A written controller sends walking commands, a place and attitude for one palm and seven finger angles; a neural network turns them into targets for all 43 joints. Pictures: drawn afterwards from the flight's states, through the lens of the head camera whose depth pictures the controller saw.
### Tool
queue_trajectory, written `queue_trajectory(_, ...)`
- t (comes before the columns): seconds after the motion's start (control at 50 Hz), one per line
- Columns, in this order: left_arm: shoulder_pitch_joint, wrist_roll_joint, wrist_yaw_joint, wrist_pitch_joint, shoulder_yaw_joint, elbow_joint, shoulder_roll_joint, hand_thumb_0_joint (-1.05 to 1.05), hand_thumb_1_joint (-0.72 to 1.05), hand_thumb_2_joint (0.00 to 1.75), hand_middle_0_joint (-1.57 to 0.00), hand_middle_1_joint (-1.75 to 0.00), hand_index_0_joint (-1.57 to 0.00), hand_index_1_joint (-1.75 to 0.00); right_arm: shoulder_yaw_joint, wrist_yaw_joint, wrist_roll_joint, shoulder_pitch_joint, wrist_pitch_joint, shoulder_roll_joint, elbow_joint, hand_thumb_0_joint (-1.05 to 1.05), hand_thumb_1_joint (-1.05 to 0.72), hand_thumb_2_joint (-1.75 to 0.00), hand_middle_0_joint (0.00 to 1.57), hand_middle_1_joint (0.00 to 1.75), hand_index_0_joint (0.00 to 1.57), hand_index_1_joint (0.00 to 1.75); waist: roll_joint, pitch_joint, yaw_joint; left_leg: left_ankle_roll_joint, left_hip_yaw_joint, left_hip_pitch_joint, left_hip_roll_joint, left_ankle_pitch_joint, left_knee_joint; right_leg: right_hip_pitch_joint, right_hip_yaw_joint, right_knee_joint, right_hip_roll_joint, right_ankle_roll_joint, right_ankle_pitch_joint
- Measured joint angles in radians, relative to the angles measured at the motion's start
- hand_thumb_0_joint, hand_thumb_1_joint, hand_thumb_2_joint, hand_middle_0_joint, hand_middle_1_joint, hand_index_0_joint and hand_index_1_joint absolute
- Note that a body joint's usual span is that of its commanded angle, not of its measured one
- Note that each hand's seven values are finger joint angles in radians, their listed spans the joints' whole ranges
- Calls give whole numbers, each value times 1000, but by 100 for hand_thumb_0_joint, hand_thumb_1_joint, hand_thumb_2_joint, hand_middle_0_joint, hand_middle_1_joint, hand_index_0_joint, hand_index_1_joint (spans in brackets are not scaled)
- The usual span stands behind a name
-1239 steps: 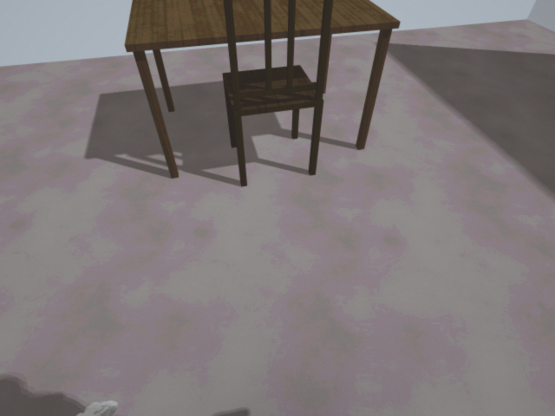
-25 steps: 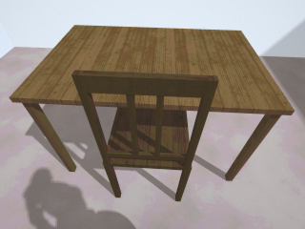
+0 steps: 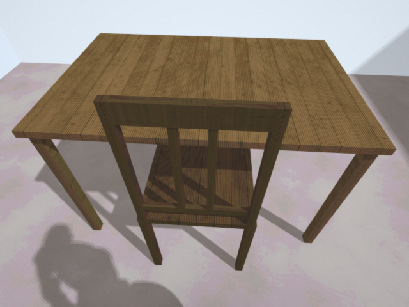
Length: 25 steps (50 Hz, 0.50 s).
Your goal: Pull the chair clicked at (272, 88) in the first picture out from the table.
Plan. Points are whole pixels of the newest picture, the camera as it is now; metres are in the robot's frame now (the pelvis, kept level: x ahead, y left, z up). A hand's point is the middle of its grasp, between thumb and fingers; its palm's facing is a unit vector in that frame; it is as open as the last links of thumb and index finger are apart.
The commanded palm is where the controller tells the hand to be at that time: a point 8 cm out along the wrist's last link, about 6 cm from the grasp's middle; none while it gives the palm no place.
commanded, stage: look again from close up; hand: left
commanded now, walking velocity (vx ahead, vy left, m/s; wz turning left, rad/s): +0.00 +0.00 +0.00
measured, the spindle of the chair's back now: (177, 172) +0.47 +0.11 -0.06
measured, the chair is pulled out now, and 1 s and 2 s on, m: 0.00 0.00 0.00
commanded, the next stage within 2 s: none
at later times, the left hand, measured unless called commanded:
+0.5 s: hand out of the picture -0.04 +0.13 -0.17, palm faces +0.07 -0.99 -0.15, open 7.4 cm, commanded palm none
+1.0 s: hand out of the picture -0.05 +0.12 -0.17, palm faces +0.07 -0.99 -0.15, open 7.4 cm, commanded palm none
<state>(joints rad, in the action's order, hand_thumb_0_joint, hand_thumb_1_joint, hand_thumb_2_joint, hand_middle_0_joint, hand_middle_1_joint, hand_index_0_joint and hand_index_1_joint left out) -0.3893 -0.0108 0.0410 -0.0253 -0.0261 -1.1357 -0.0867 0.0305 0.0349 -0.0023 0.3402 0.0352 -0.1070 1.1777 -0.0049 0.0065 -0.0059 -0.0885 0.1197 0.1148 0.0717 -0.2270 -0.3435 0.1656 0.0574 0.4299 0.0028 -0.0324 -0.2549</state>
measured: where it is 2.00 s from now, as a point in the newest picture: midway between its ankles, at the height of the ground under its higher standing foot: outside the picture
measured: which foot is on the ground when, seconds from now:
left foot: down 0.00-1.00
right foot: down 0.00-1.00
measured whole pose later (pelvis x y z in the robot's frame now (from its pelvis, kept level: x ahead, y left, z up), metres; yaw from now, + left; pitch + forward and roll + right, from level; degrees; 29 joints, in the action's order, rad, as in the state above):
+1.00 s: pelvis +0.01 -0.02 +0.00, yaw +1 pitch -1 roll +1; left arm -0.42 -0.01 0.04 -0.03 -0.03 -1.14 -0.08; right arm 0.03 0.04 0.00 0.35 0.03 -0.10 1.18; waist -0.01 0.02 -0.01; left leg -0.06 0.10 0.11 0.05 -0.24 -0.35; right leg 0.14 0.07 0.42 0.02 -0.06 -0.26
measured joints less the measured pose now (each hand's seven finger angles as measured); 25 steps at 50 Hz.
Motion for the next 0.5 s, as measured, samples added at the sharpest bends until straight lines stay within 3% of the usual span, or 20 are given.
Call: queue_trajectory(0.5,-8,1,1,-4,1,-2,3,0,91,90,-20,-30,-19,-30,2,4,0,3,2,1,4,1,-91,-90,20,30,20,30,0,9,-2,13,-12,-9,-9,-10,-5,-18,11,-8,9,-11,-9)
